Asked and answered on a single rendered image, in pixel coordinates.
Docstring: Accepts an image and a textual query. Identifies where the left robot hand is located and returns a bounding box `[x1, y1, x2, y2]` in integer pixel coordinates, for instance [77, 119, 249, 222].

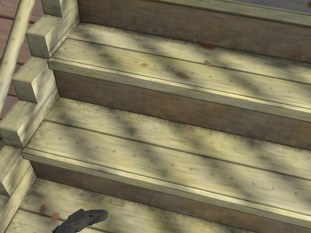
[52, 209, 109, 233]

